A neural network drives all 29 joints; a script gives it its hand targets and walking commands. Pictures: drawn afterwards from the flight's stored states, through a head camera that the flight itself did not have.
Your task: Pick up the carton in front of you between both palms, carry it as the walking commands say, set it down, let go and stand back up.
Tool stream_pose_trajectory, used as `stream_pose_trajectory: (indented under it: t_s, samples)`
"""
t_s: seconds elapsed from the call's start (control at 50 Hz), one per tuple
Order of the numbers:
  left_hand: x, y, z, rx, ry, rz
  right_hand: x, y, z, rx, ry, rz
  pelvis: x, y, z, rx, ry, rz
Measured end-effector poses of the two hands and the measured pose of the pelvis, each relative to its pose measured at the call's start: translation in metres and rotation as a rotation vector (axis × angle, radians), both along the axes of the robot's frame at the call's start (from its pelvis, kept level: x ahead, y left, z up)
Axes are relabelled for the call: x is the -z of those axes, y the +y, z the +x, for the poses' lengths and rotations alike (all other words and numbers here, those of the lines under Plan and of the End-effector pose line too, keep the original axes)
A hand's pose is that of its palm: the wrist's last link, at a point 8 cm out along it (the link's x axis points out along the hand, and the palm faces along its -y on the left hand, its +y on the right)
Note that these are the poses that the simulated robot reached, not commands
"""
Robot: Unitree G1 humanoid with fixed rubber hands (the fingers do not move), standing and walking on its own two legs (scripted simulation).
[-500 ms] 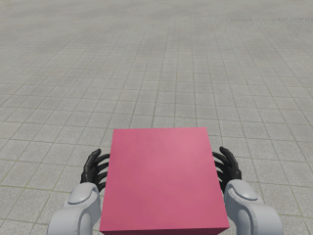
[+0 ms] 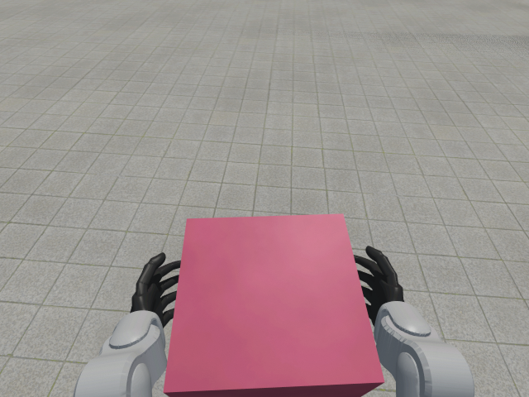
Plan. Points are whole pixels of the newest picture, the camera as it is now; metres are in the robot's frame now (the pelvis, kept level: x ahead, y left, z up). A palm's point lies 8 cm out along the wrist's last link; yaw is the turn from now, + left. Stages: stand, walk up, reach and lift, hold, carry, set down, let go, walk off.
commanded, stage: carry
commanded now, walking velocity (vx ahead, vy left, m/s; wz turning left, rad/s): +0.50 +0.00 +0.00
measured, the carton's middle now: (268, 322) +0.24 +0.00 +0.03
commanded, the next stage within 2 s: none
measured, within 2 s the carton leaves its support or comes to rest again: neither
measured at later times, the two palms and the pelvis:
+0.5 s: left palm (195, 147) +0.56 +0.13 +0.10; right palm (342, 148) +0.57 -0.17 +0.09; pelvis +0.35 -0.02 +0.00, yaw +2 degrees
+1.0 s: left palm (200, 78) +0.91 +0.16 +0.09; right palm (307, 76) +0.91 -0.14 +0.09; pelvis +0.69 +0.01 +0.00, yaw +0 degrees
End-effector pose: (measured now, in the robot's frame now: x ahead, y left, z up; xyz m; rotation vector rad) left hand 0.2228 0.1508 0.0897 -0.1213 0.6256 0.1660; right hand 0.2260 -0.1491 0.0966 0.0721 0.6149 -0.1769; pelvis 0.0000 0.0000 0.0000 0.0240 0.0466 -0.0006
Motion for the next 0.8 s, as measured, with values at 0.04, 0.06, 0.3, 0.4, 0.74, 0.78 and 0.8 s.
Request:
stream_pose_trajectory:
  t_s: [0.04,0.06,0.3,0.4,0.74,0.78,0.8]
  samples:
    - [0.007,0.006,0.028,0.013,0.052,-0.004,0.006,0.006,0.025,0.012,0.052,-0.006,-0.005,0.008,0.023,0.009,0.005,-0.011]
    - [0.007,0.007,0.04,0.02,0.074,-0.004,0.007,0.007,0.034,0.02,0.074,-0.005,-0.01,0.01,0.034,0.014,0.009,-0.019]
    - [-0.024,0.01,0.19,0.03,0.027,-0.006,-0.027,0.011,0.181,0.027,0.027,-0.007,-0.038,0.014,0.186,0.001,0.021,-0.063]
    - [-0.026,0.001,0.261,-0.003,-0.021,0.014,-0.024,0.001,0.261,-0.006,-0.022,0.011,-0.024,-0.001,0.264,-0.009,0.013,-0.041]
    - [-0.035,-0.025,0.48,-0.068,0.029,0.049,-0.019,-0.024,0.5,-0.065,0.028,0.057,-0.038,-0.036,0.488,-0.044,0.027,0.01]
    - [-0.041,-0.025,0.51,-0.054,0.003,0.049,-0.025,-0.024,0.525,-0.053,0.002,0.056,-0.038,-0.032,0.516,-0.039,0.026,0.01]
    - [-0.043,-0.024,0.525,-0.047,-0.008,0.049,-0.027,-0.023,0.538,-0.045,-0.009,0.054,-0.037,-0.03,0.53,-0.038,0.025,0.009]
